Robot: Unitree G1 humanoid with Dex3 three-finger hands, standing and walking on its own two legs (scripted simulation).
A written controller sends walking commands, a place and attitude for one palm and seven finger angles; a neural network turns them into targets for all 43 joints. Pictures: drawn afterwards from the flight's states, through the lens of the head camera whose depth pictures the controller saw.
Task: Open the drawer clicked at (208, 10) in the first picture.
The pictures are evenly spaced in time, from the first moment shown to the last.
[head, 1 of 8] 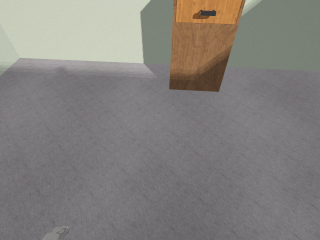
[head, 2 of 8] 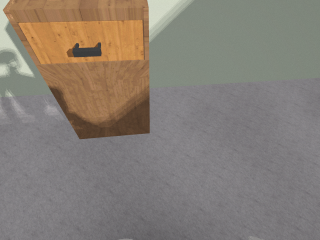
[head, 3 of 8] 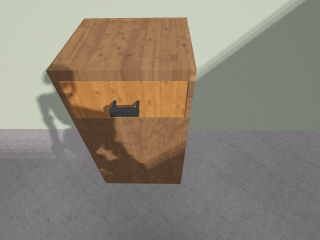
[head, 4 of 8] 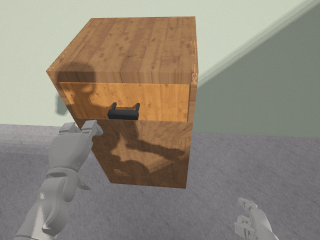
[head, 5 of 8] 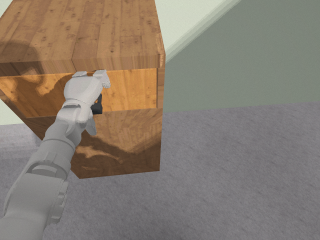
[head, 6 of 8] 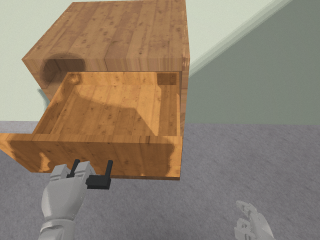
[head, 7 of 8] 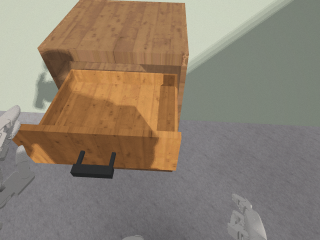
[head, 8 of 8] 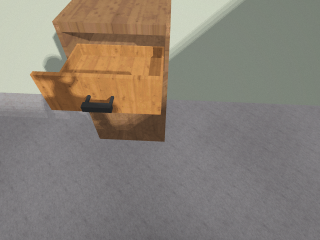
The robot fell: no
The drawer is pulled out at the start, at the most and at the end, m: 0.00 0.30 0.30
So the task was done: yes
